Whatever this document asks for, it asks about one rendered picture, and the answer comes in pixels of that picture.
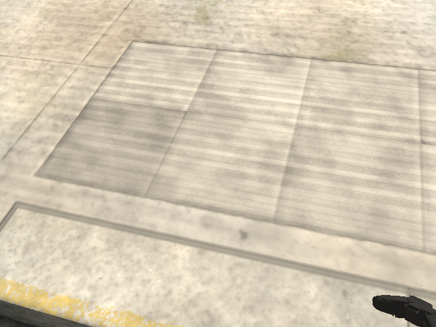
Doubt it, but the robot right hand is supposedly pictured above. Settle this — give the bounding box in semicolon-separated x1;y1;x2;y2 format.
372;295;436;327

